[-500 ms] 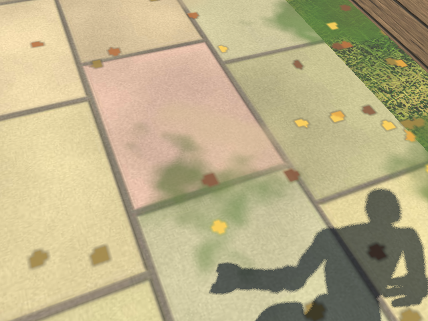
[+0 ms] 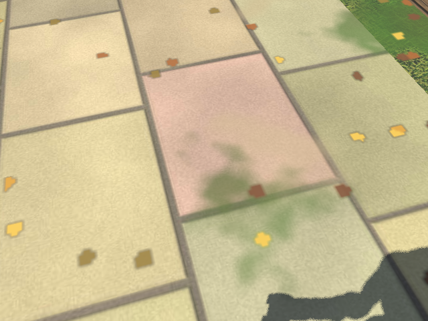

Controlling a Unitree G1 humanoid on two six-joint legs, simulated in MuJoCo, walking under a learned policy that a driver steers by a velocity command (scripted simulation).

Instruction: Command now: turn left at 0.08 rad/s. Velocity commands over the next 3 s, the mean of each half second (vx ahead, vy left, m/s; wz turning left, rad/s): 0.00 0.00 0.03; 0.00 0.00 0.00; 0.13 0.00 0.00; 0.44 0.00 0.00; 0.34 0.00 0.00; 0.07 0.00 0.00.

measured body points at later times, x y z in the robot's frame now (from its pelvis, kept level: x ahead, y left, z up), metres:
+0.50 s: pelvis +0.00 +0.02 +0.00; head +0.01 +0.03 +0.45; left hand +0.07 +0.30 -0.14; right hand +0.09 -0.23 -0.13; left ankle -0.02 +0.14 -0.74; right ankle +0.00 -0.13 -0.74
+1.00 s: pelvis +0.00 +0.02 +0.00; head +0.01 +0.02 +0.45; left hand +0.03 +0.28 -0.15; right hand +0.04 -0.24 -0.15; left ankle -0.02 +0.14 -0.74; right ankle +0.00 -0.13 -0.74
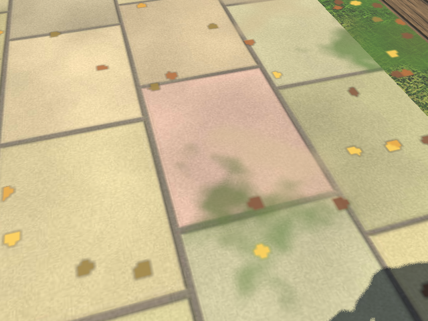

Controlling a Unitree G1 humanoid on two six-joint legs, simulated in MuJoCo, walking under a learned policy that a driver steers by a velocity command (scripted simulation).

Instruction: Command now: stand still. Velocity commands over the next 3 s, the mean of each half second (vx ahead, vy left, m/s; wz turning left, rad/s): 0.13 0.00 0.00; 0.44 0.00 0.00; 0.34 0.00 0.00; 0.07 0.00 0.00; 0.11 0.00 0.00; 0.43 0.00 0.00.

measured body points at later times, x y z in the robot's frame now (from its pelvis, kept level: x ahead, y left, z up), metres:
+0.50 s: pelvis +0.05 -0.04 -0.01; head +0.05 -0.05 +0.44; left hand +0.03 +0.22 -0.15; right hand +0.06 -0.29 -0.16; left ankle -0.02 +0.11 -0.70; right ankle +0.01 -0.13 -0.74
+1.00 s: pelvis +0.31 +0.02 -0.01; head +0.33 +0.02 +0.44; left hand +0.30 +0.28 -0.15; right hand +0.45 -0.24 -0.12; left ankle +0.38 +0.10 -0.74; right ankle +0.16 -0.13 -0.63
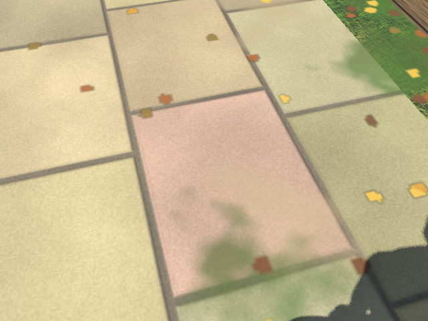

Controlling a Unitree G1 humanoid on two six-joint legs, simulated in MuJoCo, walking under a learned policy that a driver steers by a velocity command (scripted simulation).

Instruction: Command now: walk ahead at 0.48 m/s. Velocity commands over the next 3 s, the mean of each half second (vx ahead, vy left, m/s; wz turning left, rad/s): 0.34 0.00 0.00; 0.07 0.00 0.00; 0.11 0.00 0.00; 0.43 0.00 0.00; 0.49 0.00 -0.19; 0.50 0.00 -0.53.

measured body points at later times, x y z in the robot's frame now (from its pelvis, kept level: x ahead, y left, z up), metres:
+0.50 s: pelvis +0.25 -0.05 +0.00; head +0.29 -0.06 +0.45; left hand +0.41 +0.20 -0.11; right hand +0.27 -0.31 -0.15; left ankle +0.13 +0.09 -0.66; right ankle +0.36 -0.14 -0.73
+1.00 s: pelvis +0.34 -0.03 +0.01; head +0.35 -0.02 +0.46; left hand +0.41 +0.23 -0.14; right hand +0.38 -0.28 -0.14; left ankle +0.32 +0.10 -0.73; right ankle +0.36 -0.14 -0.73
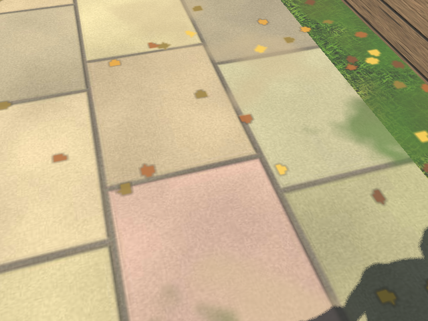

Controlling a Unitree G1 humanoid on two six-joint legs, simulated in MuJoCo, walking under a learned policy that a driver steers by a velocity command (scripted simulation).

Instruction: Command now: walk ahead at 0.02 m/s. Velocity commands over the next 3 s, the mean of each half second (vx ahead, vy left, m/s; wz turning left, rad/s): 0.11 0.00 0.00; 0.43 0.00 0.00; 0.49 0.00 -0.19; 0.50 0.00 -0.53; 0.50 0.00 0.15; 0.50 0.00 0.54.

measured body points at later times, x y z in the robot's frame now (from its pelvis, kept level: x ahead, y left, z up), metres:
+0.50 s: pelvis +0.06 -0.01 -0.01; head +0.06 -0.02 +0.44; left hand +0.11 +0.24 -0.15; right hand +0.03 -0.27 -0.17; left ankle -0.02 +0.13 -0.74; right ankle +0.05 -0.11 -0.74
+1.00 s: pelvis +0.29 +0.02 -0.02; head +0.33 +0.02 +0.42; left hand +0.19 +0.27 -0.16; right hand +0.52 -0.21 -0.11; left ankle +0.43 +0.11 -0.74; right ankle +0.06 -0.11 -0.71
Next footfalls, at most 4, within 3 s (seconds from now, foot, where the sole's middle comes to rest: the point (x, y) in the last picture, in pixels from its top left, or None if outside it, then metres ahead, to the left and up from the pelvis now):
0.96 left None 0.46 0.11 -0.77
1.56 right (259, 245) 0.76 -0.14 -0.77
2.04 left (227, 171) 1.10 -0.04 -0.77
2.50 right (297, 150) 1.21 -0.34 -0.77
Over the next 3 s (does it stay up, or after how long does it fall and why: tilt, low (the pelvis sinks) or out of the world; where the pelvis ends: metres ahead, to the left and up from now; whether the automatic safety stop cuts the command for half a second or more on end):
stays up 1.37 -0.19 -0.02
